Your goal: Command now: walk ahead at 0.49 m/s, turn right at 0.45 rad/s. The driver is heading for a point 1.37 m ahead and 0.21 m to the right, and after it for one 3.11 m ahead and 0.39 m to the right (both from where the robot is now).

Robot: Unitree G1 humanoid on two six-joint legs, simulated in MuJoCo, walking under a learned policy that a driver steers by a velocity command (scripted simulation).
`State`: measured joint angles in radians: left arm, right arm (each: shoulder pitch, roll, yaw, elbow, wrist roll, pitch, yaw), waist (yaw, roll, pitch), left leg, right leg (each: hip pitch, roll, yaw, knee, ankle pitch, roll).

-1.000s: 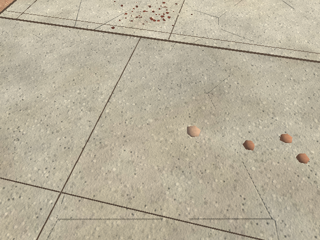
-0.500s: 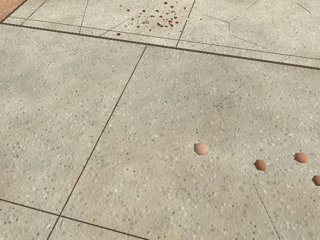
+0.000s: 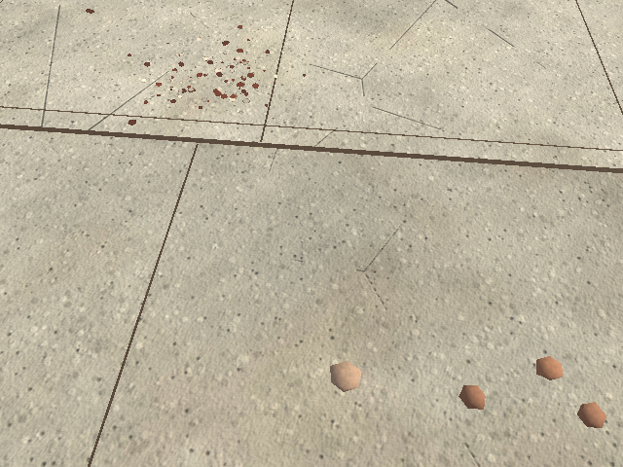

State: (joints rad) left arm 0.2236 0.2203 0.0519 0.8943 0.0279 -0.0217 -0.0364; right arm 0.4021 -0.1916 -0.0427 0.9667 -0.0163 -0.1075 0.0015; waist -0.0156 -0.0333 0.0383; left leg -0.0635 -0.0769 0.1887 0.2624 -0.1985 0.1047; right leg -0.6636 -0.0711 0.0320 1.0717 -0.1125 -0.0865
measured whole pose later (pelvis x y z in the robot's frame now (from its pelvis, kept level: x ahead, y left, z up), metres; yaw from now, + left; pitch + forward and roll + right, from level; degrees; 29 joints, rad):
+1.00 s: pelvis +0.48 -0.07 -0.01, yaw -18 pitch -1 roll -1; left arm 0.25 0.21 0.03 1.01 0.03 -0.01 0.02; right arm 0.24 -0.19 -0.01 0.97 -0.01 -0.06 -0.01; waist 0.01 -0.03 0.09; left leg -0.30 -0.05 0.09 0.40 -0.08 0.10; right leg -0.36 0.03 0.05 0.97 -0.43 -0.01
